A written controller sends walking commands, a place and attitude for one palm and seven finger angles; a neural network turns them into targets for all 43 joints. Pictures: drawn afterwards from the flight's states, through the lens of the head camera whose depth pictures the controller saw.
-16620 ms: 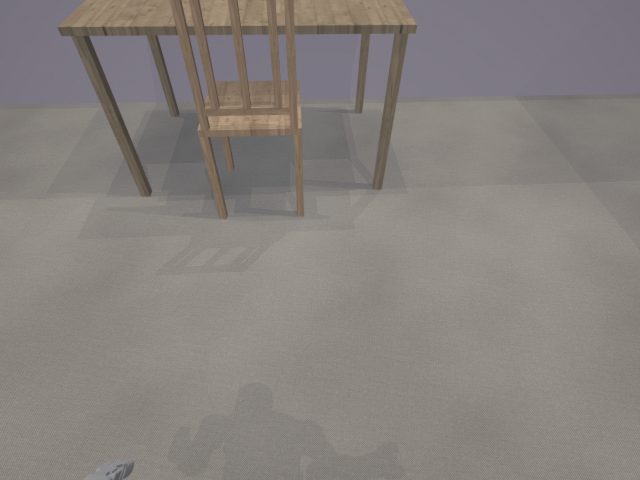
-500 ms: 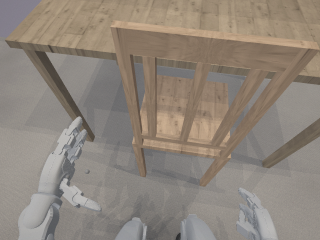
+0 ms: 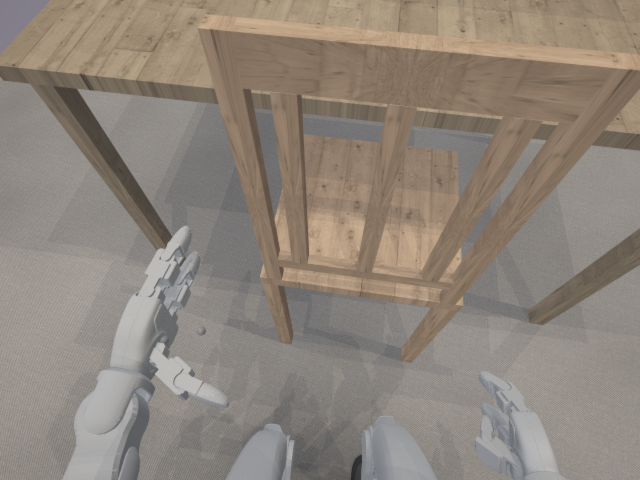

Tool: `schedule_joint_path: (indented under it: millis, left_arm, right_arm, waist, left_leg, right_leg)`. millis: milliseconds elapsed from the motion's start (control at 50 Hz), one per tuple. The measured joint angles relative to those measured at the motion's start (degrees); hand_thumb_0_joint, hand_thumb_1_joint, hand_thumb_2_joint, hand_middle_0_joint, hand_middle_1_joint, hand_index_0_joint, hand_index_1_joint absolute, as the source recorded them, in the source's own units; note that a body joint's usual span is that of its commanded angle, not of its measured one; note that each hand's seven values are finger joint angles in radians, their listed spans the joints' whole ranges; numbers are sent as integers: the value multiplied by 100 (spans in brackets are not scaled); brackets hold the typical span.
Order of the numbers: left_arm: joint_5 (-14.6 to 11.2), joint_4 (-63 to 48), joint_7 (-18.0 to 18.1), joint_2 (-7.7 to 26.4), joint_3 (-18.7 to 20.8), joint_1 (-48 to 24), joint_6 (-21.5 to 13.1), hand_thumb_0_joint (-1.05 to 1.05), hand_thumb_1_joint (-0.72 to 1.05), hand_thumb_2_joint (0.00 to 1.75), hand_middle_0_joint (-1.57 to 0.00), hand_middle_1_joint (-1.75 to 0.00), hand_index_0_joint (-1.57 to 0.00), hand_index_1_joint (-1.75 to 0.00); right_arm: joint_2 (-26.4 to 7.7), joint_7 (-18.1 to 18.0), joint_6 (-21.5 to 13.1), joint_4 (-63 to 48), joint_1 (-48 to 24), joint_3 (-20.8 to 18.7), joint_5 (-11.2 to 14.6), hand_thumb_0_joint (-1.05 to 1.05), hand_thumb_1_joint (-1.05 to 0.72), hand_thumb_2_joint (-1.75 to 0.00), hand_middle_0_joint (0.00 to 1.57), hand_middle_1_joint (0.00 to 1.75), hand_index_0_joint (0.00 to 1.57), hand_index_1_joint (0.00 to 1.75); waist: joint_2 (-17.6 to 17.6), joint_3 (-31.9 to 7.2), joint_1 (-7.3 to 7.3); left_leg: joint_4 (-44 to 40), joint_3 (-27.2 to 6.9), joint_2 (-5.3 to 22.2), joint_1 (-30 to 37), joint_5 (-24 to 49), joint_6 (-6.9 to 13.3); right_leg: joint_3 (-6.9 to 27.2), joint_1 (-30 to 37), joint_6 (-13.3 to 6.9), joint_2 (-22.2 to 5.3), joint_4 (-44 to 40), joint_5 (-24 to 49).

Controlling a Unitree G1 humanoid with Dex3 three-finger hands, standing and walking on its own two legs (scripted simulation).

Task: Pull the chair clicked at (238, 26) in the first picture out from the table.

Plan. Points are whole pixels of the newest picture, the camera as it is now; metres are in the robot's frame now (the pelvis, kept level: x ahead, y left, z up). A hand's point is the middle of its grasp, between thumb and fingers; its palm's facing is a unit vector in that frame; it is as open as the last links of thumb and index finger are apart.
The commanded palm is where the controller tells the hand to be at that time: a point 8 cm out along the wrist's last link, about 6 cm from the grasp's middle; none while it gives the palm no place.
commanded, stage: aim the fingers beside a spindle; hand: left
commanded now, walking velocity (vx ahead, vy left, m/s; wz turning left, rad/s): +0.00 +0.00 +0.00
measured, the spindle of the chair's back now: (378, 207) +0.45 -0.06 +0.04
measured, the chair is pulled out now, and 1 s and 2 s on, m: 0.00 0.00 0.00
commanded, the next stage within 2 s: none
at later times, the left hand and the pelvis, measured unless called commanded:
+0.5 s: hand (241, 312) +0.31 +0.11 +0.01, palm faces -0.17 -0.99 -0.03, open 16.9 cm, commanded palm +0.30 +0.16 +0.01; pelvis -0.01 +0.01 -0.02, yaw +0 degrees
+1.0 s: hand (254, 320) +0.30 +0.09 +0.00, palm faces -0.20 -0.98 -0.03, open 16.9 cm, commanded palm +0.30 +0.16 +0.01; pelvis -0.01 +0.00 -0.02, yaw +0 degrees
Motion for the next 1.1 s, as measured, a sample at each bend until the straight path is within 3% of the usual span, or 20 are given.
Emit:
schedule_joint_path:
  millis: [120,280,460,600,800,940,1020,1100]
  left_arm:
    - [66,-105,105,-101,-186,-205,-173,-1,-49,30,-6,-8,-6,-8]
    - [255,182,318,-274,-411,-430,77,-1,-49,30,-6,-8,-6,-8]
    - [415,184,670,-365,-579,-695,-187,-1,-50,30,-6,-8,-6,-9]
    - [539,531,732,-434,-716,-1091,74,-1,-49,30,-6,-8,-6,-8]
    - [440,388,858,-341,-461,-950,-79,-1,-49,30,-6,-8,-6,-9]
    - [436,524,624,-431,-730,-819,31,-1,-49,30,-6,-8,-6,-8]
    - [519,200,780,-420,-765,-663,-154,-1,-49,30,-6,-8,-6,-9]
    - [534,310,897,-356,-547,-875,-278,-1,-50,30,-6,-8,-6,-9]
  right_arm:
    - [-5,42,-1,44,-30,-24,-28,1,-91,-90,20,30,21,30]
    - [33,114,192,-73,-38,-16,-37,1,-91,-90,20,30,21,30]
    - [56,168,317,-33,-45,6,-74,1,-91,-90,20,30,20,30]
    - [55,171,474,-84,-117,6,-71,1,-91,-90,20,30,21,30]
    - [45,202,607,-73,17,2,-36,1,-91,-90,20,30,20,30]
    - [14,169,554,-127,-25,-27,-20,1,-91,-90,20,30,20,30]
    - [21,173,499,-154,-61,-70,-73,1,-91,-90,20,30,20,30]
    - [18,193,530,-98,-95,-48,-72,1,-91,-90,20,30,20,30]
  waist:
    - [14,-20,8]
    - [8,-68,-19]
    - [3,-85,21]
    - [2,-36,-37]
    - [27,-108,46]
    - [15,-82,-9]
    - [8,-56,-21]
    - [-6,-84,17]
  left_leg:
    - [107,-23,-21,-128,-31,6]
    - [222,55,-47,-286,-67,35]
    - [399,67,-72,-485,-102,44]
    - [557,77,-75,-700,-125,39]
    - [379,119,-62,-526,-88,28]
    - [421,64,-53,-551,-106,9]
    - [438,76,-46,-538,-121,3]
    - [458,78,-54,-553,-122,-5]
  right_leg:
    - [-24,-108,7,-22,86,-31]
    - [49,-303,34,-46,243,-69]
    - [56,-503,42,-72,426,-108]
    - [60,-724,32,-77,583,-125]
    - [108,-589,23,-60,465,-104]
    - [52,-590,-1,-54,475,-118]
    - [63,-586,-6,-46,502,-131]
    - [65,-610,-13,-54,540,-144]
